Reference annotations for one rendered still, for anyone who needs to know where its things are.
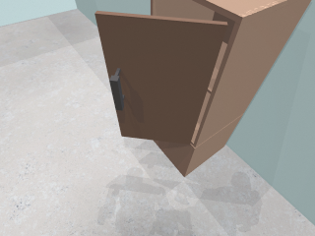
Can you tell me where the handle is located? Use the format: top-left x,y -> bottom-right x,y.
109,68 -> 125,111

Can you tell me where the cupboard door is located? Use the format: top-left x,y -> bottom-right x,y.
94,11 -> 228,145

